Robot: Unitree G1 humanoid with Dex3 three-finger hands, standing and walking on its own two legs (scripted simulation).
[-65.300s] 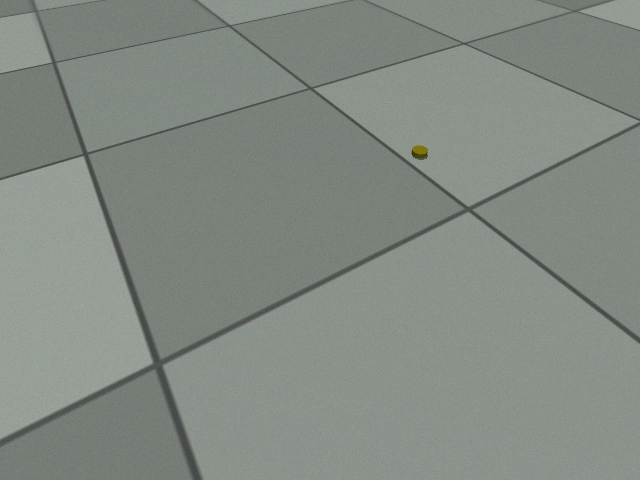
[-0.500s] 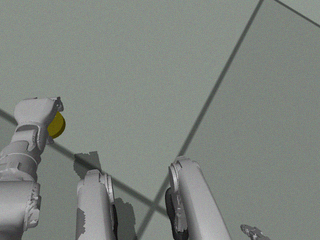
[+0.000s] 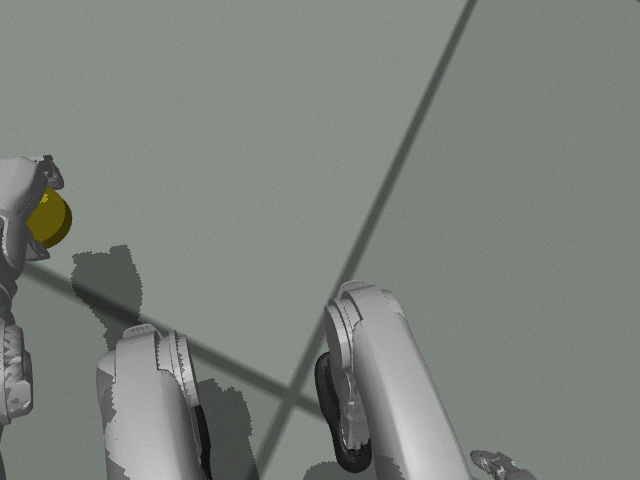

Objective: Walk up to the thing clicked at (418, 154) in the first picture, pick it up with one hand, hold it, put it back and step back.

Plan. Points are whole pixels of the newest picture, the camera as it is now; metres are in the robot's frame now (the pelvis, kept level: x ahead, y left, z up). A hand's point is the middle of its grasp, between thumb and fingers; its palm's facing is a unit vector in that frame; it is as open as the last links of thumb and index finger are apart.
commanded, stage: crouch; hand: left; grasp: from above
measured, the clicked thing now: (31, 217) +0.49 +0.29 -0.20
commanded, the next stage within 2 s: lower in 0.34 s
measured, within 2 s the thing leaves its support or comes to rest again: rests again in 1.94 s
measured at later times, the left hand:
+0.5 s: hand (33, 215) +0.49 +0.29 -0.22, palm faces -0.45 -0.06 -0.89, open 10.4 cm
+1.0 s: hand (55, 223) +0.50 +0.29 -0.27, palm faces -0.45 -0.07 -0.89, open 10.4 cm
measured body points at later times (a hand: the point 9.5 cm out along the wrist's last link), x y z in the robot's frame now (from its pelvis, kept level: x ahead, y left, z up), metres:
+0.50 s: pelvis +0.00 +0.00 -0.04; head +0.26 +0.07 +0.32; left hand +0.51 +0.29 -0.17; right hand +0.03 -0.27 -0.13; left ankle +0.08 +0.13 -0.33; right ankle +0.10 -0.13 -0.33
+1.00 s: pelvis +0.00 +0.01 -0.06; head +0.28 +0.09 +0.28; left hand +0.52 +0.29 -0.22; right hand +0.01 -0.27 -0.13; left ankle +0.08 +0.13 -0.33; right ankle +0.10 -0.13 -0.33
